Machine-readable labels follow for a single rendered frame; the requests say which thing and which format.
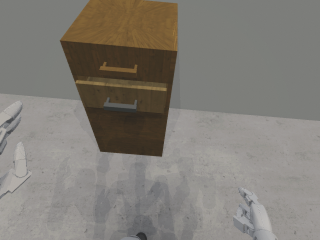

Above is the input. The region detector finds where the drawer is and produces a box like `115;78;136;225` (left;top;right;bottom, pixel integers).
75;76;167;114

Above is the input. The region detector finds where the robot right hand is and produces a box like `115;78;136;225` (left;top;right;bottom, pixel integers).
233;187;273;238

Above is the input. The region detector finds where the handle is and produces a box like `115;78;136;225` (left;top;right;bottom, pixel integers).
99;66;137;78
103;97;138;113

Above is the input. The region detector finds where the cabinet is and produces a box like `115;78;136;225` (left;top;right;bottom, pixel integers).
60;0;178;157

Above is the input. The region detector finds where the robot left hand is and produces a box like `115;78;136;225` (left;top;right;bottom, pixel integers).
0;100;32;199

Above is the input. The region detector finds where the robot right forearm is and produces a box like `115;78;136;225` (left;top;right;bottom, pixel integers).
252;230;278;240

